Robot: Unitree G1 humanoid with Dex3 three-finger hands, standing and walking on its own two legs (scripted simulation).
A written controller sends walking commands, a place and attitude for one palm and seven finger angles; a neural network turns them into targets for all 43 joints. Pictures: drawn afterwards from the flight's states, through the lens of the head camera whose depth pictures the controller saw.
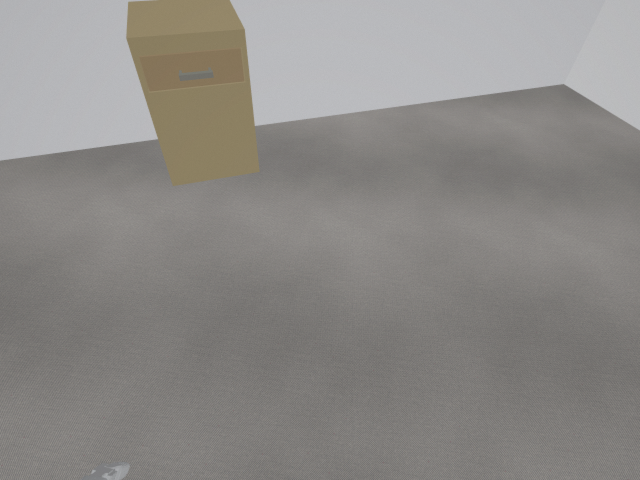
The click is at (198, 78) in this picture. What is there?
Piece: drawer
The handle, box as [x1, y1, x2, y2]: [178, 67, 213, 80]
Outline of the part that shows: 210,67 207,71 182,73 179,70 178,73 180,80 213,77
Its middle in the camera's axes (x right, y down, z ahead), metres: -0.51 -0.67 +1.56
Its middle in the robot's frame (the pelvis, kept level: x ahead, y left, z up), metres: +1.58 +0.57 -0.21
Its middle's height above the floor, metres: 0.56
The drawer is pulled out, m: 0.00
